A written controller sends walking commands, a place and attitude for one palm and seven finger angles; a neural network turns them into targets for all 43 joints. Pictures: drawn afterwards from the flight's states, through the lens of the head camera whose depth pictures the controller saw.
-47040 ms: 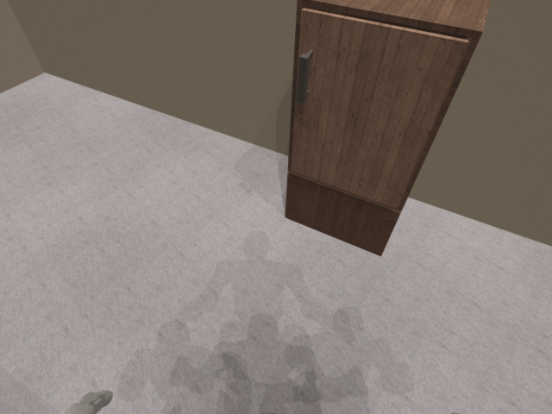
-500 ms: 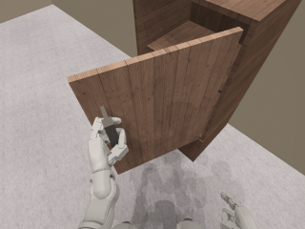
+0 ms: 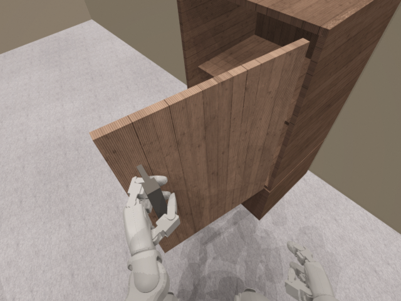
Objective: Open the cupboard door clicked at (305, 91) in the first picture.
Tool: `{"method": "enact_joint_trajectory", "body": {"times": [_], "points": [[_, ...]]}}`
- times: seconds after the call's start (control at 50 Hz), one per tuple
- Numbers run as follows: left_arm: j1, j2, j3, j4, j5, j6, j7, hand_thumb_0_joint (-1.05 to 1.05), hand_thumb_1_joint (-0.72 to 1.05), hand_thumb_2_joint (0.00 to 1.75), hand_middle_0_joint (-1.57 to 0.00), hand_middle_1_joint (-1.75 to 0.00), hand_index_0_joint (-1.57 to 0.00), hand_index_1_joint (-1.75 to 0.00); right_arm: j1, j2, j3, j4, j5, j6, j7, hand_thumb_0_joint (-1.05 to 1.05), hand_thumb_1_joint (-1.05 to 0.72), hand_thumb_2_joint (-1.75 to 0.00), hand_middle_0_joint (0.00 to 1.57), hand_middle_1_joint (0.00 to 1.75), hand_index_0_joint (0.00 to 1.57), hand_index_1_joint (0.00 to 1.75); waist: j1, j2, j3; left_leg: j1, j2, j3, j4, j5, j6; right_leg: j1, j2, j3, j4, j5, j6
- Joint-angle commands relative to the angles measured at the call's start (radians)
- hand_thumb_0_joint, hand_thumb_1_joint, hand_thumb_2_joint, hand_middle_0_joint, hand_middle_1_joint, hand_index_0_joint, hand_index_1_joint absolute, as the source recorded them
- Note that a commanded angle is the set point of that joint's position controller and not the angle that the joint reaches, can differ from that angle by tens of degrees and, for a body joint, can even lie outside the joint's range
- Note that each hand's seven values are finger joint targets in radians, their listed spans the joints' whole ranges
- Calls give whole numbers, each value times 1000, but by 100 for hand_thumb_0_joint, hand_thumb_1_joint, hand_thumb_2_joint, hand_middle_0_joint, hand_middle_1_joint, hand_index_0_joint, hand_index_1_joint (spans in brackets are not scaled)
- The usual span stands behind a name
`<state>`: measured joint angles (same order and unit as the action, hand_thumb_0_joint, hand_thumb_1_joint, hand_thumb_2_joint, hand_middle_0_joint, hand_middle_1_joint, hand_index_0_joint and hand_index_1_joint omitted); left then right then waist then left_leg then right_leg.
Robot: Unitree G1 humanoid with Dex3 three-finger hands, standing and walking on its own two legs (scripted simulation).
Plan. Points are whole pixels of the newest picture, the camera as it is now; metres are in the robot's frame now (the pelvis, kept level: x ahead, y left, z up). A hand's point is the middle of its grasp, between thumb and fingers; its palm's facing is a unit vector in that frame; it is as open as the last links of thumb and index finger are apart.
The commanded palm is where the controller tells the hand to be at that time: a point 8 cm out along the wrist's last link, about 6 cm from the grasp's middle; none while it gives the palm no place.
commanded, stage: open thumb and fingers to let go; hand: left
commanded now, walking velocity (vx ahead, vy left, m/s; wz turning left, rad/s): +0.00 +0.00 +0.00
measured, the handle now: (153, 195) +0.31 +0.11 +0.05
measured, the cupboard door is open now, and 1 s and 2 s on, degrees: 81 82 81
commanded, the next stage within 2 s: slide the hand sideways off the handle in 0.66 s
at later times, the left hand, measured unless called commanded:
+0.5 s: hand (164, 213) +0.27 +0.09 +0.05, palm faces +0.29 -0.96 -0.02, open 14.1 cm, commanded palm +0.23 +0.12 +0.05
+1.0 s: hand (161, 238) +0.23 +0.08 +0.05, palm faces -0.21 -0.98 +0.00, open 16.3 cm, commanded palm +0.22 +0.12 +0.05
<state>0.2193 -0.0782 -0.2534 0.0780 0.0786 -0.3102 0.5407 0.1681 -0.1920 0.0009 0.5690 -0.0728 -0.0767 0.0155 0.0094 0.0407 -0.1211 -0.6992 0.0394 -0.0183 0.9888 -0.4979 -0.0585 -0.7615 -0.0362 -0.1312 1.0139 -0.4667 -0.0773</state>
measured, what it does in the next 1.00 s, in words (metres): shifts its weight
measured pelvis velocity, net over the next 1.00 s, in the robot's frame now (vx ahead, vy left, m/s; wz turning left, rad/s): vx -0.01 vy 0.06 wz -0.01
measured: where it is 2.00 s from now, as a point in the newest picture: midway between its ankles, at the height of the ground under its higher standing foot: outside the picture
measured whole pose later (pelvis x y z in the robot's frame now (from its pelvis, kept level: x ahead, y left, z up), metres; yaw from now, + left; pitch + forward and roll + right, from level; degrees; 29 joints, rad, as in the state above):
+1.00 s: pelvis -0.01 +0.06 -0.01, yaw -1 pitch +11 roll -1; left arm 0.24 0.05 -0.34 -0.01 0.00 -0.29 0.06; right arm 0.25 -0.22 0.02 0.48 -0.01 -0.12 0.01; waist 0.02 0.06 -0.09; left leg -0.74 0.00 0.01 1.07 -0.52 0.02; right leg -0.77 -0.07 -0.10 1.03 -0.45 0.00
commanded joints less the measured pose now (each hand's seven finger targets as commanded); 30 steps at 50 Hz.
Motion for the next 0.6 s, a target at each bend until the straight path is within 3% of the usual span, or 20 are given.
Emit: {"method": "enact_joint_trajectory", "body": {"times": [0.0, 0.04, 0.1, 0.16, 0.22, 0.26, 0.32, 0.46, 0.58], "points": [[-95, -79, -9, -262, 14, -75, -12, 0, 27, 63, -35, -128, -35, -128, -38, -59, -27, -161, 6, -58, -15, 0, -90, -90, 20, 30, 20, 30, -22, -179, -268, -41, -74, 9, -63, 183, 51, 353, -54, 239, -257, 357, 90], [-56, -79, -18, -248, 19, -73, -31, 0, 13, 57, -35, -127, -35, -127, -30, -65, -28, -163, 7, -58, -13, 0, -90, -90, 20, 30, 20, 30, -21, -178, -258, -50, -72, 6, -68, 185, 53, 354, -52, 234, -254, 367, 87], [-97, -84, -37, -234, 22, -77, -53, 0, -8, 48, -33, -124, -33, -124, -33, -73, -29, -160, 7, -60, -16, 0, -90, -90, 20, 30, 20, 30, -37, -185, -209, -59, -69, 5, -64, 143, 59, 296, -54, 234, -267, 267, 91], [-107, -67, -18, -232, 18, -81, -57, 0, -29, 39, -32, -122, -32, -122, -39, -76, -30, -167, 8, -62, -20, 0, -90, -90, 20, 30, 20, 30, -26, -172, -206, -62, -69, 5, -63, 123, 60, 277, -51, 234, -275, 169, 80], [-126, -83, -28, -234, 21, -78, -45, 0, -50, 30, -30, -120, -30, -120, -35, -74, -30, -174, 8, -66, -18, 0, -90, -90, 20, 30, 20, 30, -22, -142, -224, -50, -72, 9, -64, 132, 62, 262, -41, 212, -258, 153, 72], [-134, -70, -6, -213, 18, -72, -34, 0, -50, 30, -30, -120, -30, -120, -37, -75, -29, -172, 9, -66, -21, 0, -90, -90, 20, 30, 20, 30, -18, -170, -220, -59, -71, 7, -65, 128, 61, 264, -38, 209, -258, 140, 71], [-171, -88, -20, -232, 23, -72, -11, 0, -50, 30, -27, -105, -27, -105, -34, -73, -30, -176, 10, -69, -19, 0, -90, -90, 20, 30, 20, 30, -19, -125, -229, -27, -71, 12, -71, 143, 63, 236, -24, 178, -239, 135, 61], [-193, -124, -58, -213, 40, -58, 10, 0, -50, 30, -22, -70, -22, -70, -29, -79, -28, -178, 7, -74, -11, 0, -90, -90, 20, 30, 20, 30, -24, -119, -224, 8, -59, 2, -91, 173, 65, 194, 5, 104, -187, 181, 51], [-251, -146, -71, -201, 45, -34, 30, 0, -50, 30, -17, -40, -17, -40, -40, -80, -22, -178, 8, -65, -4, 0, -90, -90, 20, 30, 20, 30, -21, -78, -230, 23, -58, -3, -101, 177, 62, 173, 16, 79, -167, 172, 44]]}}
